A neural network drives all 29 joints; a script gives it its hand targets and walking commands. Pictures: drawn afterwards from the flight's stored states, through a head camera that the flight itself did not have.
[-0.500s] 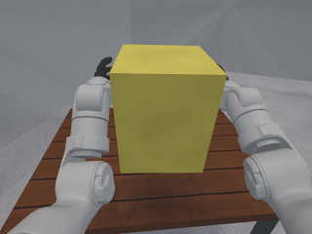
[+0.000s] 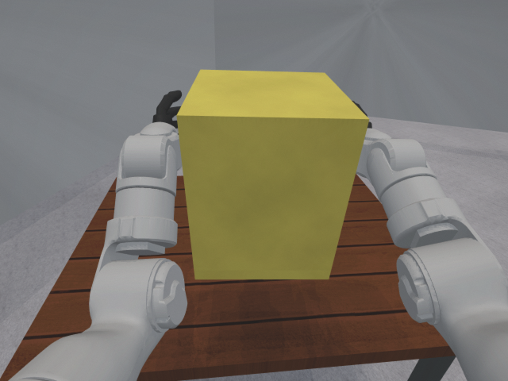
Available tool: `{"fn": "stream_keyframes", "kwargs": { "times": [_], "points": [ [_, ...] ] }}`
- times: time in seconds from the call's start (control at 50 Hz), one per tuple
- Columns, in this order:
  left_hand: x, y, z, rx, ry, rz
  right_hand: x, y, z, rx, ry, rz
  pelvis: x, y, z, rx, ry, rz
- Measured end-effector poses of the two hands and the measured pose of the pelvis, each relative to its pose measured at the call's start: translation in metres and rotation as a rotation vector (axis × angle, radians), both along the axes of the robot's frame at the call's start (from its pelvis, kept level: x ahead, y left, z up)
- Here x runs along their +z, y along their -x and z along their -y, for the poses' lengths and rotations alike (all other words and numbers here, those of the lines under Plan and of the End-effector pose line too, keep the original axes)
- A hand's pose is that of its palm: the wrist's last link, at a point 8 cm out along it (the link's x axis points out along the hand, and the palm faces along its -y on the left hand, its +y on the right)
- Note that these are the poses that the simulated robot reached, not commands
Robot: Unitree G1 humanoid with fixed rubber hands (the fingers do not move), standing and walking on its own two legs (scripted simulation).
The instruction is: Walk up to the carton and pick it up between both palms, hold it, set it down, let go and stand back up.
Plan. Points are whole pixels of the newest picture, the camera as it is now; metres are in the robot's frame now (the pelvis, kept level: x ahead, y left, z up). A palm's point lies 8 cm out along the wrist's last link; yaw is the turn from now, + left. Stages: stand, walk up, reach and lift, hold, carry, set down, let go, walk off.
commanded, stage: hold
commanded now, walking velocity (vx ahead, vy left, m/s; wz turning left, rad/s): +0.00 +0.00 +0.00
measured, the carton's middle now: (262, 171) +0.35 +0.00 +0.25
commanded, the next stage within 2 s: none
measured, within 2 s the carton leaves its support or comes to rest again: neither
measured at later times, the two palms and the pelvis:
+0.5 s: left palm (166, 139) +0.37 +0.15 +0.30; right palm (357, 146) +0.37 -0.14 +0.29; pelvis +0.00 +0.00 +0.00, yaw +0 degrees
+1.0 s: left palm (167, 138) +0.37 +0.15 +0.30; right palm (359, 145) +0.36 -0.15 +0.29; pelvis +0.00 +0.00 +0.00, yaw +0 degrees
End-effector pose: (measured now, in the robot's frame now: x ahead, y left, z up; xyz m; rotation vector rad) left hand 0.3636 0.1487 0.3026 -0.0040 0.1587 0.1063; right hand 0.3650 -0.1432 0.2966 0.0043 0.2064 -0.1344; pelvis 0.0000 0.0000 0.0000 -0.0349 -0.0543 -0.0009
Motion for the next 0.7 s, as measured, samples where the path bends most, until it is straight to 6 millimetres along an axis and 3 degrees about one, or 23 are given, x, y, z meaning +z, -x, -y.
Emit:
{"fn": "stream_keyframes", "kwargs": {
  "times": [0.3,0.7],
  "points": [
    [-0.0042,-0.0022,-0.0044,0.002,-0.003,0.004,-0.0033,-0.003,-0.0044,0.003,0.002,0.001,-0.0002,-0.0025,0.0008,0.009,0.003,-0.007],
    [-0.0022,-0.0008,0.0038,-0.005,-0.012,-0.001,-0.0066,0.0012,0.0036,-0.005,-0.008,-0.006,-0.0001,-0.0027,-0.0033,-0.006,0.002,0.002]
  ]
}}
